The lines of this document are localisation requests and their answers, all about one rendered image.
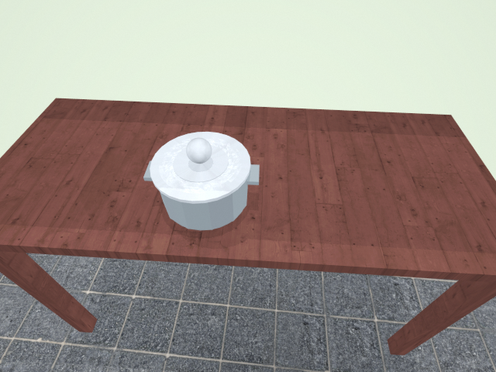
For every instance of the pot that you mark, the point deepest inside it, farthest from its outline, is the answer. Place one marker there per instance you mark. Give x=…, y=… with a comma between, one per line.
x=210, y=215

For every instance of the knob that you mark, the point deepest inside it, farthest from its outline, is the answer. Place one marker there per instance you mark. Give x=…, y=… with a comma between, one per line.
x=199, y=150

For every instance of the table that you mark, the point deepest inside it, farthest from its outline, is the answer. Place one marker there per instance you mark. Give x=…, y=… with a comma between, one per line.
x=381, y=193

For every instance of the lid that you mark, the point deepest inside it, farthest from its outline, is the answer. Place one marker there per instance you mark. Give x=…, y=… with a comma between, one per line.
x=177, y=177

